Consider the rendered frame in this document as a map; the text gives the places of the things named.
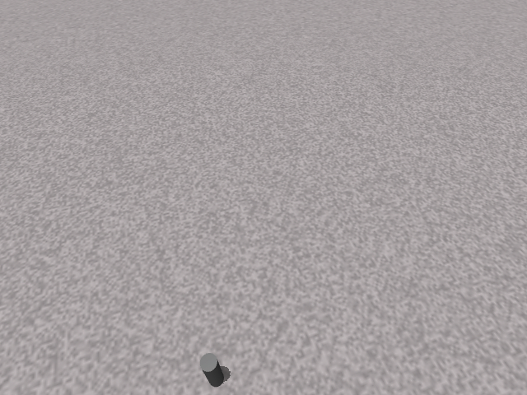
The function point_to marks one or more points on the can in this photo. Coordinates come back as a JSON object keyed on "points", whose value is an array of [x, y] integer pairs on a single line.
{"points": [[212, 370]]}

